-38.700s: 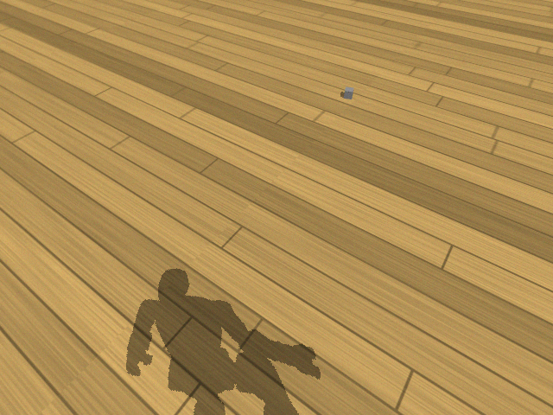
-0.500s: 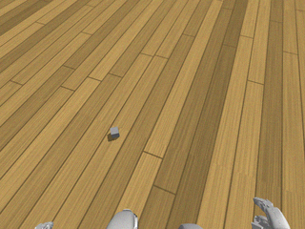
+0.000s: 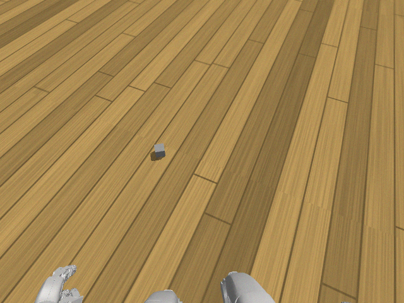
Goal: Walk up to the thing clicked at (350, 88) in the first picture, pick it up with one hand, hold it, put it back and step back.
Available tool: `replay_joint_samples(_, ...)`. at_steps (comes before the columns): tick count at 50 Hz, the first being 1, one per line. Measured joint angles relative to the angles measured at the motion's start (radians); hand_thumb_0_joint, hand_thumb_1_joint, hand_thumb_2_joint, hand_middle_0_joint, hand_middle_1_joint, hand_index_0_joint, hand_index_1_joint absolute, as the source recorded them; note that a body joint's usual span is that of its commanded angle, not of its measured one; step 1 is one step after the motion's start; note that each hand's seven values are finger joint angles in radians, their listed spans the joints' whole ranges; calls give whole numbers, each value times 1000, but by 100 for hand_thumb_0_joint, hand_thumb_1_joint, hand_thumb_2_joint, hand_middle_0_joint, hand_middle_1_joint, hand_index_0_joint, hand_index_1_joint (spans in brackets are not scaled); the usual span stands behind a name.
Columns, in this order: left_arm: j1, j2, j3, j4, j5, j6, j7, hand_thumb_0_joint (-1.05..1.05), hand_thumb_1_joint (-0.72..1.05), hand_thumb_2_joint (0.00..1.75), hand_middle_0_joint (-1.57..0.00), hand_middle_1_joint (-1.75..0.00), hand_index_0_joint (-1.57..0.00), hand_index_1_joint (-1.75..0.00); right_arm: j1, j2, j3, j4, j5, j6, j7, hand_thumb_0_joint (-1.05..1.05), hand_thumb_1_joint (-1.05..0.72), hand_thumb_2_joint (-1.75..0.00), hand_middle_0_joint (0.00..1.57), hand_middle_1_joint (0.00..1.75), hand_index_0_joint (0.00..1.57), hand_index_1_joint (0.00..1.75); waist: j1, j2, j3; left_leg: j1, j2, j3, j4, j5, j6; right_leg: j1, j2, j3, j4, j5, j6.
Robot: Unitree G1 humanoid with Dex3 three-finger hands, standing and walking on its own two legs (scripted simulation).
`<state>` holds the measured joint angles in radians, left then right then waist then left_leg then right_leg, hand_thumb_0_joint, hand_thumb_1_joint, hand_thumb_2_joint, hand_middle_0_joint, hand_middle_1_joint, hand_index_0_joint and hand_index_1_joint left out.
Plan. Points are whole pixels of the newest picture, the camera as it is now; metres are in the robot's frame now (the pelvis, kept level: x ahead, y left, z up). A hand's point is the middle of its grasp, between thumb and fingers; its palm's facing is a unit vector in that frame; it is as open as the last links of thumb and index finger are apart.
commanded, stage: step back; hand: left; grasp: from above
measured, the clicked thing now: (159, 150) +0.94 +0.25 -0.73
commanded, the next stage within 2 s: stand in 1.36 s
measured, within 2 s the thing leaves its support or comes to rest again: neither
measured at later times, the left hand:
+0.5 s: hand out of the picture -0.09 +0.26 -0.13, palm faces +0.04 -0.90 -0.43, open 7.4 cm
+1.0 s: hand out of the picture -0.08 +0.24 -0.14, palm faces +0.06 -0.92 -0.38, open 7.4 cm
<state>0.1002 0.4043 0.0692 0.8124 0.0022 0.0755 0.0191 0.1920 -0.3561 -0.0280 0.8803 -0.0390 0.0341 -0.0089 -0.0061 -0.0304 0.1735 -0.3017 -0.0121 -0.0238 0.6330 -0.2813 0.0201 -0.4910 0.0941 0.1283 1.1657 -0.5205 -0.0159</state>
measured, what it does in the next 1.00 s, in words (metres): walks backwards: right foot, then left foot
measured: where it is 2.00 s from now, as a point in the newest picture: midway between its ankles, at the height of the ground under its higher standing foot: outside the picture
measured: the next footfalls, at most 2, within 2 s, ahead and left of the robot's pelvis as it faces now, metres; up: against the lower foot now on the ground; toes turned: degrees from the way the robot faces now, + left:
right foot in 0.18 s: -0.07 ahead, -0.14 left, +0.00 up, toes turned +0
left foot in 0.50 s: -0.11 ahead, +0.10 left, +0.00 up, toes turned +0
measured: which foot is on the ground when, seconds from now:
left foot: down 0.00-0.20, up 0.22-0.48, down 0.50-0.76, up 0.78-1.00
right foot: up 0.00-0.16, down 0.18-1.00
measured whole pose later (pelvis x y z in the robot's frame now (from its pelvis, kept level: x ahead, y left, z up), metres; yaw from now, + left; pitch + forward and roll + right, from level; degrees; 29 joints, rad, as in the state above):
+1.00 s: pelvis -0.12 -0.03 +0.00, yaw +2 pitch -3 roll +0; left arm 0.22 0.36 0.04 0.98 0.02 -0.04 -0.01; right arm 0.20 -0.39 -0.06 0.99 -0.03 0.00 0.01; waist 0.04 0.03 0.08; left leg -0.34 0.02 -0.03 0.68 -0.37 0.00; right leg -0.23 -0.02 -0.04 0.59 -0.31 -0.01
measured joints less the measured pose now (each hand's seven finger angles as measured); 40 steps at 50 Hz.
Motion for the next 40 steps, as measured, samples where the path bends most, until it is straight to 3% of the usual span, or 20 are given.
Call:
replay_joint_samples(4, 32, -5, 0, 12, 6, -9, -10, 1, 90, 90, -20, -30, -20, -30, -40, -8, -4, -32, -2, -2, -5, 1, -90, -90, 20, 30, 20, 30, 13, 14, -8, -42, 34, 14, -24, 55, -4, 84, -12, -27, -52, -7, 25)
replay_joint_samples(8, 60, -10, -4, 38, 12, -22, -21, 1, 90, 90, -20, -30, -20, -30, -81, -29, -8, -66, 1, -1, -3, 0, -90, -90, 20, 30, 20, 30, 30, 32, -11, -109, 66, 32, 3, 90, -25, 232, -63, -76, -387, 49, 19)
replay_joint_samples(10, 71, -26, -2, 63, 21, -37, -21, 1, 90, 90, -20, -30, -20, -30, -102, -50, -11, -65, 7, 8, -1, 0, -90, -90, 20, 30, 20, 30, 31, 74, -8, -150, 96, 15, 51, 86, -29, 280, -45, -102, -513, 116, 3)
replay_joint_samples(11, 79, -37, -4, 73, 27, -39, -25, 1, 90, 90, -20, -30, -20, -30, -105, -55, -17, -58, 10, 14, -5, 0, -90, -90, 20, 30, 20, 30, 24, 93, -8, -168, 83, -23, 85, 13, -24, 271, -37, -117, -502, 121, -2)
replay_joint_samples(13, 105, -42, -10, 81, 33, -41, -30, 1, 90, 90, -20, -30, -20, -30, -90, -48, -22, -38, 15, 26, -12, 0, -90, -90, 20, 30, 20, 30, 42, 72, -31, -206, 4, -78, 231, -139, -28, 240, -59, -103, -477, 128, -13)
replay_joint_samples(15, 124, -49, -14, 90, 35, -42, -26, 1, 90, 90, -20, -30, -21, -30, -67, -53, -23, -23, 23, 26, -12, 0, -91, -90, 20, 30, 20, 30, 48, 63, -47, -226, -58, -113, 379, -156, -28, 230, -80, -99, -494, 153, -13)
replay_joint_samples(17, 131, -52, -12, 95, 39, -47, -23, 1, 90, 90, -21, -30, -21, -30, -39, -58, -23, -8, 26, 18, -10, 0, -91, -90, 20, 30, 20, 30, 47, 62, -57, -213, -80, -111, 445, -146, -34, 222, -95, -106, -511, 176, -12)
replay_joint_samples(20, 132, -43, -5, 90, 46, -60, -24, 1, 90, 90, -21, -30, -21, -30, 9, -61, -24, 22, 17, 12, -1, 0, -91, -90, 20, 30, 20, 30, 45, 64, -73, -133, -59, -80, 371, -162, -43, 208, -108, -132, -518, 192, -15)
replay_joint_samples(24, 126, -20, 0, 84, 45, -72, -30, 1, 90, 90, -21, -30, -21, -30, 52, -52, -28, 76, 7, 5, 16, 0, -91, -90, 20, 30, 20, 30, 43, 58, -92, 18, -14, -26, 92, -215, -32, 187, -129, -173, -498, 191, -12)
replay_joint_samples(26, 121, -2, -1, 90, 42, -66, -30, 1, 90, 90, -21, -30, -21, -30, 53, -34, -34, 100, 4, -9, 20, 1, -91, -90, 20, 30, 20, 30, 44, 25, -83, 71, -31, -4, -21, -77, -17, 177, -155, -165, -469, 179, -5)
replay_joint_samples(29, 134, 3, -4, 129, 29, -53, -32, 1, 90, 90, -20, -30, -20, -30, 64, -16, -30, 102, -3, -32, 26, 1, -91, -90, 20, 30, 20, 30, 27, 14, -106, 69, -32, 1, -41, -44, 8, 139, -125, -119, -381, 61, -3)
replay_joint_samples(32, 142, 15, -3, 155, 18, -59, -42, 1, 90, 90, -20, -30, -20, -30, 64, 3, -18, 100, -6, -49, 25, 1, -90, -90, 20, 30, 20, 30, 17, 2, -112, 88, -19, 4, -80, -20, 5, 122, -112, -106, -336, 77, -3)
replay_joint_samples(35, 149, 15, -2, 173, 18, -70, -50, 1, 90, 90, -20, -30, -20, -30, 56, 8, -17, 96, -9, -52, 29, 1, -90, -90, 20, 30, 20, 30, 11, 4, -118, 95, -2, 8, -82, -22, -8, 154, -113, -122, -416, 70, 1)
replay_joint_samples(37, 151, 7, -1, 182, 20, -82, -48, 1, 90, 90, -20, -30, -20, -30, 51, 2, -19, 90, -7, -44, 31, 0, -90, -90, 20, 30, 20, 30, 11, 19, -121, 88, 16, 9, -49, -45, -19, 206, -103, -136, -530, 133, -2)
replay_joint_samples(38, 146, -3, 0, 187, 23, -89, -44, 1, 90, 90, -20, -30, -20, -30, 46, -5, -21, 89, -3, -37, 29, 0, -90, -90, 20, 30, 20, 30, 11, 41, -115, 81, 33, 0, -16, -65, -24, 225, -87, -148, -565, 219, -5)
replay_joint_samples(40, 143, -20, -1, 184, 32, -106, -38, 1, 90, 90, -20, -30, -20, -30, 41, -13, -23, 93, 4, -23, 22, 0, -90, -90, 20, 30, 20, 30, 16, 67, -118, 37, 30, -43, 93, -158, -11, 230, -68, -166, -566, 244, -12)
